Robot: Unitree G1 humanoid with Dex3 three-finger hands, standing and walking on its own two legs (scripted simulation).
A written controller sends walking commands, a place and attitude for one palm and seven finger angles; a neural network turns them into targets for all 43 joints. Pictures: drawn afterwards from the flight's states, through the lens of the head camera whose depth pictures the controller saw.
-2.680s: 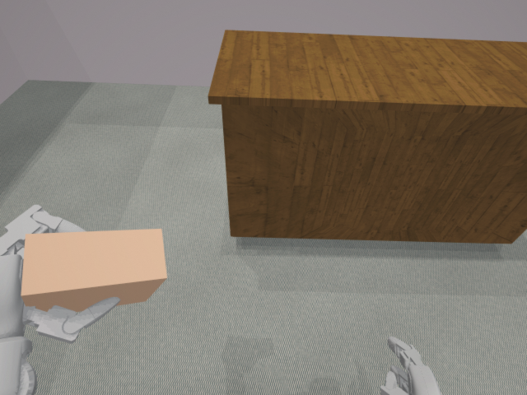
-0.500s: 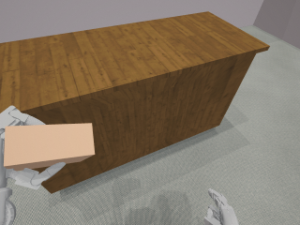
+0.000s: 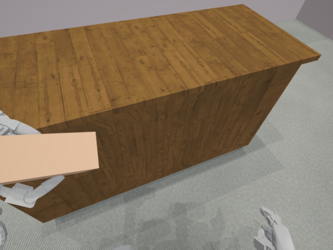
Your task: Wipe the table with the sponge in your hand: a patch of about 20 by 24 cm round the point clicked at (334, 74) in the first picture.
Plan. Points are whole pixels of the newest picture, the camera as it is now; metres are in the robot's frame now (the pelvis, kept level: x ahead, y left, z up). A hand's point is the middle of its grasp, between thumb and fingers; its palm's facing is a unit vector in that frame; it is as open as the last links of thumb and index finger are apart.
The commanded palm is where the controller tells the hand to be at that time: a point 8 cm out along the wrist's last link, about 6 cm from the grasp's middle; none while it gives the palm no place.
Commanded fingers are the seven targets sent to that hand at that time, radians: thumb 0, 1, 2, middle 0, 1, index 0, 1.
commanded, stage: take the last steps up to it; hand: left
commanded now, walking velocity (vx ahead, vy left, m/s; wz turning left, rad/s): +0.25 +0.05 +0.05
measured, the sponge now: (61, 157) +0.23 +0.20 +0.17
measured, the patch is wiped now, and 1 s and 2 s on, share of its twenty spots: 0.00 0.00 0.00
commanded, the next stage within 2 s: come to a stop and stand still in 0.44 s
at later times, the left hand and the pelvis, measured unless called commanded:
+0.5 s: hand (64, 122) +0.30 +0.21 +0.18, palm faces +0.43 -0.80 -0.42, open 10.1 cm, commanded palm +0.24 +0.26 +0.19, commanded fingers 0.00 0.10 1.30 -1.20 -1.60 -1.20 -1.60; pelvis +0.09 -0.03 +0.01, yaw +3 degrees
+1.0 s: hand (68, 124) +0.29 +0.20 +0.18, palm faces +0.44 -0.79 -0.43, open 10.1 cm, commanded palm +0.24 +0.24 +0.19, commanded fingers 0.00 0.10 1.30 -1.20 -1.60 -1.20 -1.60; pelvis +0.09 -0.04 +0.01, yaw +2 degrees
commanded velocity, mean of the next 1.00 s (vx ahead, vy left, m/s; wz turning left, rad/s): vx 0.05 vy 0.01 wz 0.02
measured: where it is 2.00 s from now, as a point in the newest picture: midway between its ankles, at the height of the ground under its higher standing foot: outside the picture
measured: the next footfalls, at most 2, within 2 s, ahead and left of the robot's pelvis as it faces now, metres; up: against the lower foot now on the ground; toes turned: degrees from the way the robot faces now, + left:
right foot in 0.24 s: +0.13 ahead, -0.15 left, +0.00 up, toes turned -8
left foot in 0.58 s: +0.20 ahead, +0.10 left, +0.00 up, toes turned +12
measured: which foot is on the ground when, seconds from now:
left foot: down 0.00-0.26, up 0.28-0.56, down 0.58-0.98, up 1.00-1.00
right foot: up 0.00-0.22, down 0.24-0.58, up 0.60-0.90, down 0.92-1.00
